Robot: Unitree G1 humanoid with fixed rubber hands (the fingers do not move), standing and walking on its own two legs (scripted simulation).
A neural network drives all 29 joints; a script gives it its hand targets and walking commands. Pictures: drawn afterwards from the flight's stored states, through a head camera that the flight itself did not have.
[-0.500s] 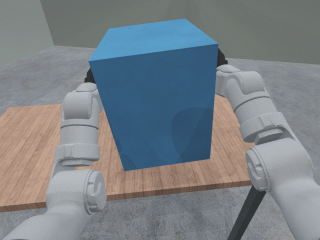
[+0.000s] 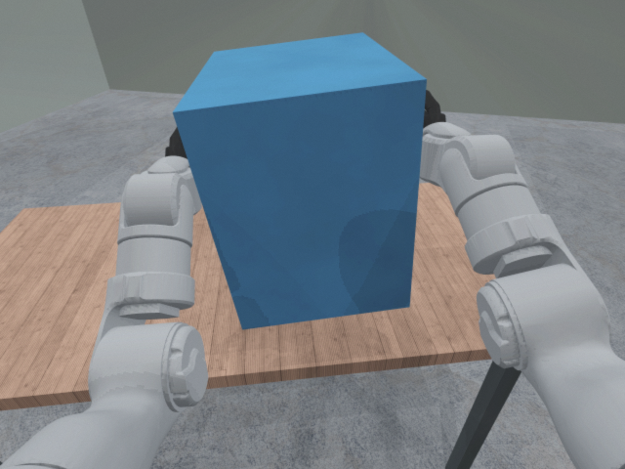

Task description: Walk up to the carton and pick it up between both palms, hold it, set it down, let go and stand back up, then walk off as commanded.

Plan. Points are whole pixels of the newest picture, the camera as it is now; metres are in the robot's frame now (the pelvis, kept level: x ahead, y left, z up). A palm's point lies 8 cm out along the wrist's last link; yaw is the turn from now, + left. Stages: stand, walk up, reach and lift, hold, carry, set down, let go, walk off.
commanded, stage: hold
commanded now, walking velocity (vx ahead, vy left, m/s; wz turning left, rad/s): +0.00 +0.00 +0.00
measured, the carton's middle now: (306, 172) +0.40 +0.00 +0.25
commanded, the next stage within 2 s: none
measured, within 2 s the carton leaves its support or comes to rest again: neither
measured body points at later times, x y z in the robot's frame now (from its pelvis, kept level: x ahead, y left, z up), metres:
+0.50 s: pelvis +0.00 +0.00 +0.00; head -0.09 +0.01 +0.44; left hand +0.39 +0.16 +0.26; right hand +0.39 -0.15 +0.29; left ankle +0.06 +0.13 -0.74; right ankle -0.01 -0.12 -0.74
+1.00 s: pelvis +0.00 +0.00 +0.00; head -0.09 +0.00 +0.44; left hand +0.39 +0.15 +0.27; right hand +0.39 -0.15 +0.30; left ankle +0.06 +0.13 -0.74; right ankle -0.01 -0.12 -0.74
